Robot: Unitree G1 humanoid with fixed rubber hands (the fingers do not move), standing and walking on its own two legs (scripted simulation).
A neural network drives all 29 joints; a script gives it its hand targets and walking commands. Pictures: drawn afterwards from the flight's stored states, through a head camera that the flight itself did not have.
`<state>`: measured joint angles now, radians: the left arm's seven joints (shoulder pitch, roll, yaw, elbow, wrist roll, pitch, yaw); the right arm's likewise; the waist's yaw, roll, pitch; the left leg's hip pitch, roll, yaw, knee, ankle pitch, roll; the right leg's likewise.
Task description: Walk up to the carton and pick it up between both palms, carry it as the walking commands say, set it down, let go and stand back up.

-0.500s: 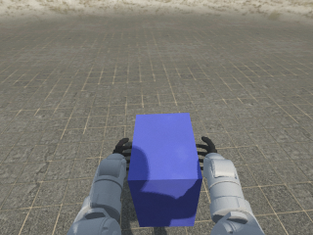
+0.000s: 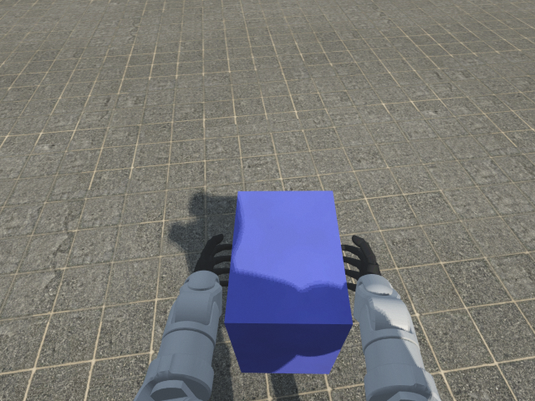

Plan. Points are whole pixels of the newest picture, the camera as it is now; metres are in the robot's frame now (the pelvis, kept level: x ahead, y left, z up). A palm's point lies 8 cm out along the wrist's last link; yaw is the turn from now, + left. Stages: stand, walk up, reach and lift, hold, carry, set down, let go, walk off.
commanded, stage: set down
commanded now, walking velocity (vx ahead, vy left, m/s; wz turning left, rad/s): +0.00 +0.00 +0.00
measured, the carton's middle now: (285, 285) +0.34 -0.03 -0.09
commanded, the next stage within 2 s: none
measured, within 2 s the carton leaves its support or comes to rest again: neither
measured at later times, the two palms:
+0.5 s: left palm (216, 294) +0.34 +0.09 -0.10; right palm (357, 301) +0.31 -0.16 -0.10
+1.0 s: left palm (224, 298) +0.37 +0.09 -0.17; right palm (349, 306) +0.34 -0.17 -0.18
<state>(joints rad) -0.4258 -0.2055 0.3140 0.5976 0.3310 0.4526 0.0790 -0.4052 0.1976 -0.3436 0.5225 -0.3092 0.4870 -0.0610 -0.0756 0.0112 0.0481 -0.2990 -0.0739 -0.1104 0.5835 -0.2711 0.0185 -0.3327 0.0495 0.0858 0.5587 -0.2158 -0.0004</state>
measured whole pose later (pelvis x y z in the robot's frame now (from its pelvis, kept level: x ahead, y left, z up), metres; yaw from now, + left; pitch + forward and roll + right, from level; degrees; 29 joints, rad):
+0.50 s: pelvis -0.02 +0.00 -0.04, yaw +0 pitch +15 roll +0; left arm -0.53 -0.17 0.33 0.69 0.28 0.16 0.09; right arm -0.47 0.19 -0.39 0.59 -0.26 0.18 -0.08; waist -0.06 0.02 0.04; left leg -0.79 -0.10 -0.10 0.86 -0.33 0.00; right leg -0.83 0.07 0.10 0.84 -0.28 0.01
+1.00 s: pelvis -0.04 -0.01 -0.10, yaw +0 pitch +25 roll +1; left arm -0.71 -0.11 0.35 0.79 0.23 0.11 0.11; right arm -0.65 0.13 -0.37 0.69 -0.18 0.12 -0.13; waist -0.05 0.03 0.00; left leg -1.18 -0.12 -0.11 1.20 -0.44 -0.02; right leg -1.22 0.11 0.10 1.17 -0.37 0.01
